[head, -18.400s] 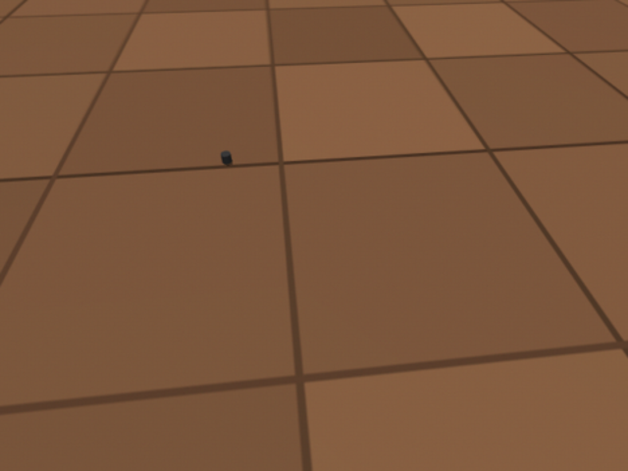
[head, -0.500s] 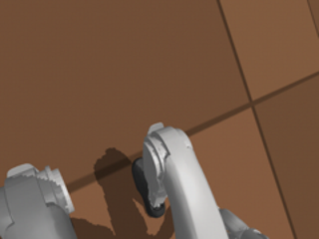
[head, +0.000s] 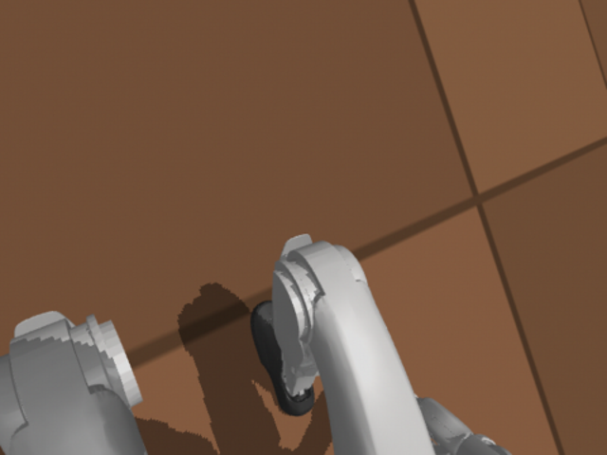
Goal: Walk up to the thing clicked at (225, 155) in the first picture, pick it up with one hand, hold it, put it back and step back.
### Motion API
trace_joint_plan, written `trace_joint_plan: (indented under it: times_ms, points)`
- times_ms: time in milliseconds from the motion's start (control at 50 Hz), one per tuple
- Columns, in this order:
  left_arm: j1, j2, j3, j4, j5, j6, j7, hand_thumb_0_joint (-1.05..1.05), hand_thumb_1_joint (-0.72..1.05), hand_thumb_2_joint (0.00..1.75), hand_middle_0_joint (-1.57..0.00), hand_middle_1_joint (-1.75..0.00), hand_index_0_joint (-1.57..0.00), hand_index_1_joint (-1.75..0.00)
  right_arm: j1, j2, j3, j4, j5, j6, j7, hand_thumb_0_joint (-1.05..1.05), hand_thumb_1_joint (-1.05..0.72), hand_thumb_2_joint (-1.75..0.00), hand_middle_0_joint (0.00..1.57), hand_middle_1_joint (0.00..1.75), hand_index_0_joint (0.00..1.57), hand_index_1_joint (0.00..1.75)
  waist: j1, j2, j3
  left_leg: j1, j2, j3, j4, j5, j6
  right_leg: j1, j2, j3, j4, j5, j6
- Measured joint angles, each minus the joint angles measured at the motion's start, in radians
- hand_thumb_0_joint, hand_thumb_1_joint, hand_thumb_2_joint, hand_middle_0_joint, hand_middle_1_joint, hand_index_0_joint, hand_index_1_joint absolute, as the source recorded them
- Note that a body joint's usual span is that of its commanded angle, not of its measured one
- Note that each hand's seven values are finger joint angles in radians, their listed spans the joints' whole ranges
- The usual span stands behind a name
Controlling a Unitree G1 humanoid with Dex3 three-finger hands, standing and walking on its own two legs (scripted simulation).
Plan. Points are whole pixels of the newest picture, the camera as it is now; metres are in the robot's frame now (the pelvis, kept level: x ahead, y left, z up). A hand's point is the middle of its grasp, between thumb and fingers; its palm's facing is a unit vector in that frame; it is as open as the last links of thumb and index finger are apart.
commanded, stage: close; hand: left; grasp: from above
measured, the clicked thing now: out of the picture +0.45 +0.36 -0.27
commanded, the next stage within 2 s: settle in 0.08 s
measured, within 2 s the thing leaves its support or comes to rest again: leaves its support in 0.44 s
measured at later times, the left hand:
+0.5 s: hand out of the picture +0.44 +0.36 -0.23, palm faces -0.42 -0.18 -0.89, open 7.1 cm
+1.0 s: hand out of the picture +0.43 +0.36 -0.13, palm faces -0.45 -0.13 -0.88, open 7.1 cm
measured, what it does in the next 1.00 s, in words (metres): stands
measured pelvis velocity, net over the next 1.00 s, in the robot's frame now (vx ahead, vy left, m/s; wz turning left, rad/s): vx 0.00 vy -0.01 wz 0.09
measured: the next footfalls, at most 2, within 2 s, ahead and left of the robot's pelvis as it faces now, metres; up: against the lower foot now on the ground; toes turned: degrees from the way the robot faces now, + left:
none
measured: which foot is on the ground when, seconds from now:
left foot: down 0.00-1.00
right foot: down 0.00-1.00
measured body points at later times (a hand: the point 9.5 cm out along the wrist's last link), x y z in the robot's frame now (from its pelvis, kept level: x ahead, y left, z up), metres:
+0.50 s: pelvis +0.00 +0.00 +0.00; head +0.27 +0.14 +0.34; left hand +0.46 +0.36 -0.18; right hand +0.07 -0.25 -0.05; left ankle +0.05 +0.12 -0.26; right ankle +0.12 -0.14 -0.26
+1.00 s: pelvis +0.00 -0.01 +0.03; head +0.23 +0.11 +0.40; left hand +0.45 +0.37 -0.08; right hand +0.10 -0.27 -0.06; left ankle +0.05 +0.12 -0.26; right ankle +0.12 -0.14 -0.26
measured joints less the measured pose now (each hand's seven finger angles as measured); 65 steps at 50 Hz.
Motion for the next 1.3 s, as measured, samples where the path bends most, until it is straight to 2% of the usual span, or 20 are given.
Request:
trace_joint_plan:
  times_ms: [260, 440, 500, 640, 740, 860, 940, 1040, 1300]
  points:
    - [-0.010, 0.004, -0.019, 0.003, -0.020, 0.005, -0.004, 0.03, 0.43, 0.12, -0.91, -0.46, -0.93, -0.37, 0.000, 0.004, 0.013, -0.004, 0.001, -0.002, 0.000, 0.00, -0.90, -0.90, 0.20, 0.30, 0.21, 0.30, -0.003, 0.000, 0.008, 0.004, 0.000, -0.003, -0.002, -0.001, -0.003, 0.003, -0.001, -0.002, -0.002, 0.002, 0.008]
    - [0.007, -0.016, 0.006, -0.054, -0.022, 0.022, -0.037, 0.03, 0.40, 0.13, -0.94, -0.43, -0.96, -0.34, 0.019, 0.009, -0.001, 0.001, 0.010, 0.009, -0.003, 0.00, -0.91, -0.90, 0.20, 0.30, 0.21, 0.30, 0.003, 0.010, -0.011, -0.001, -0.001, -0.002, -0.010, -0.001, -0.007, -0.004, -0.005, -0.003, -0.007, 0.001, 0.003]
    - [0.025, -0.029, 0.028, -0.091, -0.026, 0.030, -0.056, 0.02, 0.40, 0.14, -0.95, -0.42, -0.96, -0.34, 0.030, 0.007, -0.020, 0.001, 0.017, 0.015, -0.003, 0.00, -0.91, -0.90, 0.20, 0.30, 0.21, 0.30, 0.009, 0.023, -0.023, -0.006, -0.004, 0.000, -0.013, 0.000, -0.006, -0.007, -0.009, -0.002, -0.009, -0.002, 0.000]
    - [0.065, -0.091, 0.025, -0.207, -0.053, 0.057, -0.127, 0.02, 0.38, 0.15, -0.96, -0.41, -0.98, -0.33, 0.057, 0.006, -0.084, 0.009, 0.047, 0.043, 0.002, 0.00, -0.91, -0.90, 0.20, 0.30, 0.21, 0.30, 0.043, 0.062, -0.071, -0.013, -0.005, 0.023, -0.038, 0.006, -0.003, -0.016, -0.019, 0.012, -0.018, -0.008, -0.009]
    - [0.079, -0.153, -0.011, -0.285, -0.078, 0.069, -0.189, 0.02, 0.38, 0.15, -0.97, -0.40, -0.98, -0.32, 0.070, 0.009, -0.127, 0.017, 0.082, 0.075, 0.003, 0.00, -0.91, -0.90, 0.20, 0.30, 0.21, 0.30, 0.075, 0.092, -0.121, -0.016, -0.009, 0.046, -0.067, 0.016, -0.001, -0.021, -0.031, 0.027, -0.029, -0.011, -0.011]
    - [0.079, -0.201, -0.038, -0.325, -0.089, 0.073, -0.256, 0.02, 0.38, 0.16, -0.97, -0.40, -0.98, -0.32, 0.065, 0.015, -0.163, 0.011, 0.114, 0.112, -0.007, 0.00, -0.91, -0.90, 0.20, 0.30, 0.21, 0.30, 0.099, 0.119, -0.155, -0.008, -0.013, 0.070, -0.102, 0.035, 0.001, -0.017, -0.043, 0.044, -0.045, -0.007, -0.012]
    - [0.075, -0.221, -0.048, -0.343, -0.089, 0.066, -0.296, 0.01, 0.37, 0.16, -0.97, -0.40, -0.99, -0.32, 0.063, 0.018, -0.175, 0.002, 0.129, 0.133, -0.023, 0.00, -0.91, -0.90, 0.20, 0.30, 0.21, 0.30, 0.110, 0.130, -0.165, 0.000, -0.015, 0.082, -0.124, 0.049, -0.002, -0.013, -0.048, 0.052, -0.056, 0.000, -0.017]
    - [0.066, -0.232, -0.052, -0.349, -0.089, 0.051, -0.322, 0.01, 0.38, 0.16, -0.97, -0.40, -0.98, -0.32, 0.063, 0.023, -0.184, 0.001, 0.139, 0.158, -0.045, 0.00, -0.91, -0.90, 0.20, 0.30, 0.21, 0.30, 0.117, 0.136, -0.172, 0.013, -0.014, 0.092, -0.146, 0.062, -0.004, -0.008, -0.050, 0.060, -0.068, 0.010, -0.012]
    - [0.055, -0.235, -0.054, -0.375, -0.088, 0.045, -0.349, 0.01, 0.38, 0.16, -0.96, -0.40, -0.97, -0.33, 0.102, 0.031, -0.194, 0.012, 0.155, 0.194, -0.098, 0.00, -0.91, -0.90, 0.20, 0.30, 0.21, 0.30, 0.116, 0.146, -0.188, 0.024, -0.013, 0.106, -0.186, 0.085, -0.007, -0.005, -0.054, 0.069, -0.096, 0.029, -0.014]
